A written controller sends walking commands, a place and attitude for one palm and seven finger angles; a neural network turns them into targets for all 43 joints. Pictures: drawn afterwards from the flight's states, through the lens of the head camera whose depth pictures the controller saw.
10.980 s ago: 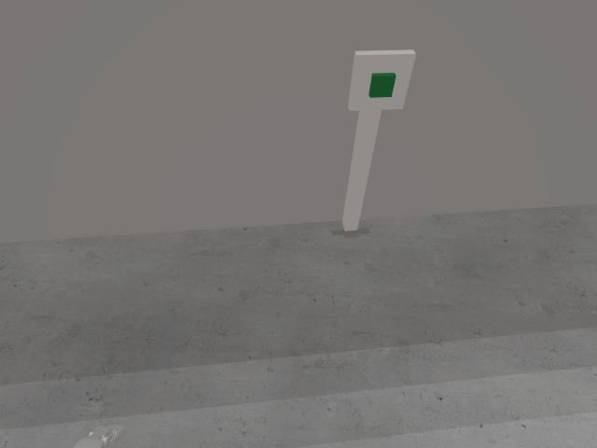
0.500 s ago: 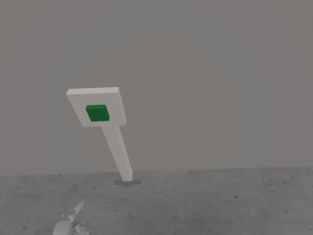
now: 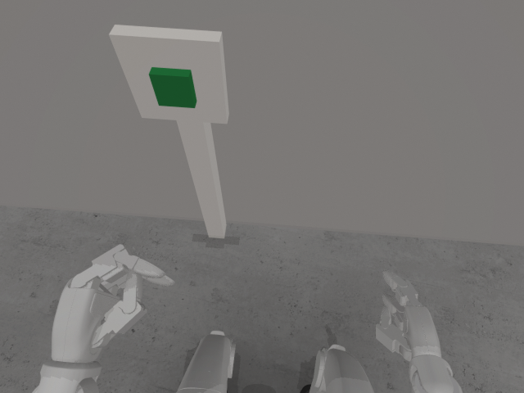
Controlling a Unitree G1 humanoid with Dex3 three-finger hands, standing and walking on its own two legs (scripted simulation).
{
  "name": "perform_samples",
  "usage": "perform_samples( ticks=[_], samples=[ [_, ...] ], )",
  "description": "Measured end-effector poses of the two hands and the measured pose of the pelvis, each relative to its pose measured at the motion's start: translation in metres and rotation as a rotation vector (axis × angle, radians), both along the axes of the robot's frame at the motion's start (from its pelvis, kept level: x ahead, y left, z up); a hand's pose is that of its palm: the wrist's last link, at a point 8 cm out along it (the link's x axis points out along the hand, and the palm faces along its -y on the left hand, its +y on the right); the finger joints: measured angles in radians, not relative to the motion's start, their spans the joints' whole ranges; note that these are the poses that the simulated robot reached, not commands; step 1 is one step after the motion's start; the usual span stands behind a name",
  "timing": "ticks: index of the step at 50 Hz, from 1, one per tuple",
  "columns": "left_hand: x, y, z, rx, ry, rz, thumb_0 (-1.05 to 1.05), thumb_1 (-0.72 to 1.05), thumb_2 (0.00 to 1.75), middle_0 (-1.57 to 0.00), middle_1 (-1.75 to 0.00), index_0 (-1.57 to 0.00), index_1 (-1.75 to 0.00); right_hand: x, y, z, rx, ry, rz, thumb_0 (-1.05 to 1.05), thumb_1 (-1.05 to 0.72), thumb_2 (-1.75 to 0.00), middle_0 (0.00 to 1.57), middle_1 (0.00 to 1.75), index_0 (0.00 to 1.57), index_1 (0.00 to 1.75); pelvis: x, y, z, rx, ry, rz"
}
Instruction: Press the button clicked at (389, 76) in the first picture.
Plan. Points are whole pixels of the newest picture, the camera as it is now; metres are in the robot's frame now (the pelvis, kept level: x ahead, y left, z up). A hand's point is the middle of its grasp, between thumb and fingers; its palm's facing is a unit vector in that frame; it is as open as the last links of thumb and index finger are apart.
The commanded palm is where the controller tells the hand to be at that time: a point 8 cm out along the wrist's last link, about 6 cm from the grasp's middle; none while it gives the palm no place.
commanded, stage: raise the hand and make a fist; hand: left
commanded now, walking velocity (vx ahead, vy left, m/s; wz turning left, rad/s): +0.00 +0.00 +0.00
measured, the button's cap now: (174, 87) +0.59 +0.25 +0.08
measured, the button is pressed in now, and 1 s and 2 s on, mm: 0 0 0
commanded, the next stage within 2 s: aim a knuckle at the button in 1.36 s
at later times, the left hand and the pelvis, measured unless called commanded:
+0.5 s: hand (131, 302) +0.21 +0.20 +0.05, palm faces -0.02 -1.00 -0.05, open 3.1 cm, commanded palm +0.19 +0.27 +0.07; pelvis +0.00 +0.02 +0.01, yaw +0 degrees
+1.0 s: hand (111, 260) +0.26 +0.23 +0.07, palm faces +0.07 -0.99 -0.08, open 3.1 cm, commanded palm +0.23 +0.28 +0.07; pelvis +0.03 +0.02 +0.02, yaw +1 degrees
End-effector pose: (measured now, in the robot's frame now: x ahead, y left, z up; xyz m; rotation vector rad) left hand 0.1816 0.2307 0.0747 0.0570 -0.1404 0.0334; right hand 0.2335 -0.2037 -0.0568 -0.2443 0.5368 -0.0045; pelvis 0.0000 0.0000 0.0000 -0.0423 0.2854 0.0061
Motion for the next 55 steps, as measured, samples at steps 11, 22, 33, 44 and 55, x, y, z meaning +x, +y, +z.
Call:
perform_samples(
  ticks=[11, 22, 33, 44, 55],
  samples=[
    [0.004, 0.012, -0.013, -0.036, 0.314, 0.039, 0.02, 0.9, 0.89, -1.14, -1.33, -1.14, -1.33, -0.089, 0.002, -0.008, 0.041, 0.212, -0.193, 0.01, -0.9, -0.9, 0.21, 0.3, 0.21, 0.3, -0.001, 0.018, 0.02, 0.011, -0.005, -0.028],
    [0.009, 0.02, -0.02, 0.001, 0.203, -0.032, 0.02, 0.91, 0.9, -1.28, -1.48, -1.28, -1.48, -0.066, -0.017, 0.0, -0.082, 0.144, -0.135, 0.01, -0.9, -0.9, 0.21, 0.3, 0.2, 0.3, -0.003, 0.024, 0.008, -0.001, 0.019, 0.013],
    [0.019, 0.046, 0.008, 0.003, 0.15, 0.091, 0.02, 0.9, 0.89, -1.3, -1.5, -1.29, -1.5, -0.021, 0.006, 0.024, -0.04, 0.063, -0.073, 0.01, -0.9, -0.9, 0.2, 0.3, 0.2, 0.3, 0.016, 0.024, 0.022, -0.011, 0.014, 0.022],
    [0.039, 0.044, -0.002, -0.003, 0.221, 0.011, 0.02, 0.9, 0.89, -1.3, -1.5, -1.29, -1.5, -0.019, 0.003, 0.017, -0.036, 0.117, -0.088, 0.01, -0.9, -0.9, 0.21, 0.3, 0.21, 0.3, 0.027, 0.02, 0.023, -0.012, 0.021, 0.015],
    [0.054, 0.044, -0.01, -0.014, 0.256, -0.019, 0.02, 0.9, 0.9, -1.3, -1.5, -1.29, -1.5, -0.037, -0.015, 0.006, -0.05, 0.187, -0.13, 0.01, -0.9, -0.9, 0.21, 0.3, 0.2, 0.3, 0.029, 0.018, 0.023, -0.006, 0.035, 0.011]
  ],
)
